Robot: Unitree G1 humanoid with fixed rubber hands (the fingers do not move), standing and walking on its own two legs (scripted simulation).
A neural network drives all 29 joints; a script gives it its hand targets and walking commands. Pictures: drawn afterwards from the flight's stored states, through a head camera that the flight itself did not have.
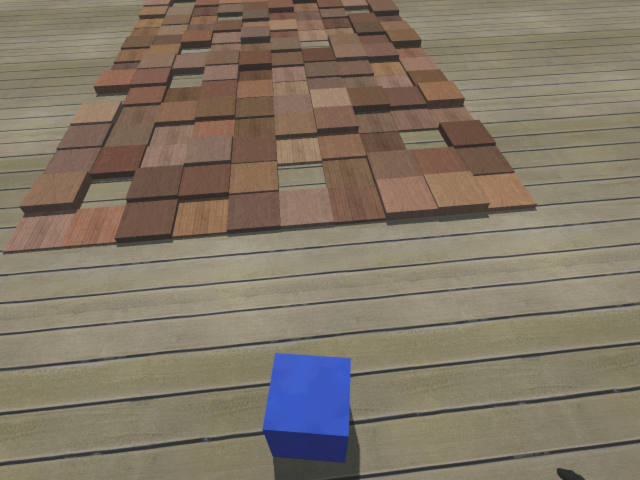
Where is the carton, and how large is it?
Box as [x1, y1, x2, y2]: [262, 353, 350, 462]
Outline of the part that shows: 275,353 262,429 272,455 281,457 344,462 348,437 350,358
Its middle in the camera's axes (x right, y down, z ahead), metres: -0.03 +0.48 +1.10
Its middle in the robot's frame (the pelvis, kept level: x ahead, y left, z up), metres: +0.44 +0.05 -0.66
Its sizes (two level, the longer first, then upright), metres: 0.210 0.200 0.250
